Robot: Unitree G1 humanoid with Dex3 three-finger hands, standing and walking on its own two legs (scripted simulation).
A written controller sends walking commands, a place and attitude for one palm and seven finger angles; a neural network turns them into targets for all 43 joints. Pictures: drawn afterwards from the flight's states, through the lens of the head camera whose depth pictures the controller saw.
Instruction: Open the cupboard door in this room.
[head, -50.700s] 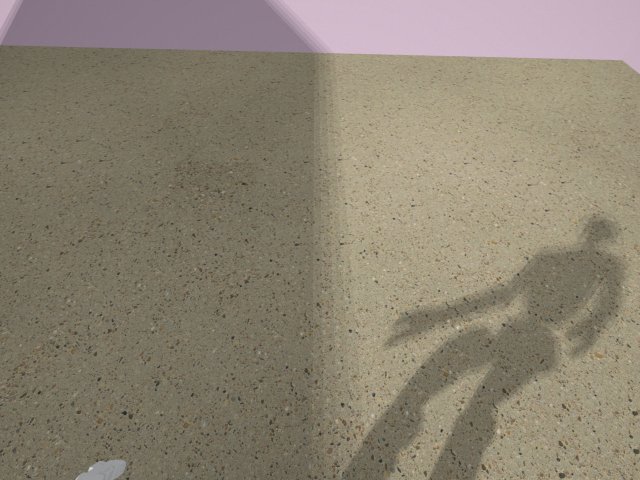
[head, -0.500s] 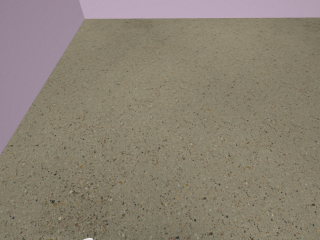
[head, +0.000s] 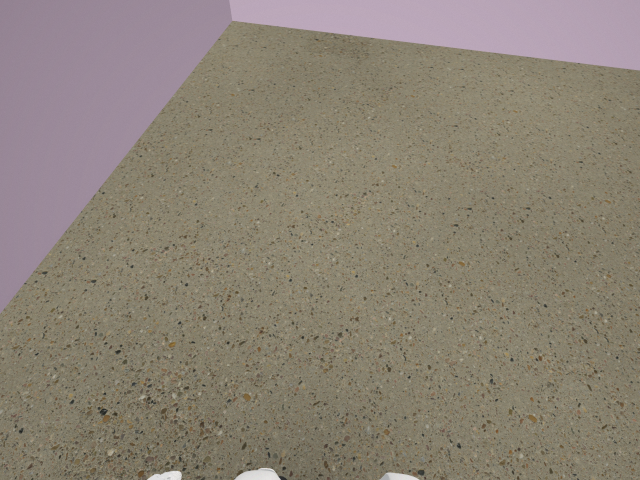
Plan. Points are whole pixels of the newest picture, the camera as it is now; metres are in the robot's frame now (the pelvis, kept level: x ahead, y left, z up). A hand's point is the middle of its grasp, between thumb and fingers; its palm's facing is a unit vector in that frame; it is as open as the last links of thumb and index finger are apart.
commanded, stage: turn to face it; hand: left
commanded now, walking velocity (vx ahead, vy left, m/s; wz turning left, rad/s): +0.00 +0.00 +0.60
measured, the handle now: out of the picture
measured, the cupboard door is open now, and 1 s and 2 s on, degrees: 44 44 44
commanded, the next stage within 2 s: none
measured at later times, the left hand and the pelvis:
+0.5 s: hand out of the picture +0.05 +0.20 -0.18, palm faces +0.35 -0.90 -0.27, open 7.4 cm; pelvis +0.06 -0.03 -0.01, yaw +20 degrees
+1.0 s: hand out of the picture +0.03 +0.11 -0.16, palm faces +0.63 -0.75 -0.22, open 7.4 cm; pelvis +0.10 -0.07 +0.01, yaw +39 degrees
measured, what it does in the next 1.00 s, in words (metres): walks ahead, turning left: right foot, then left foot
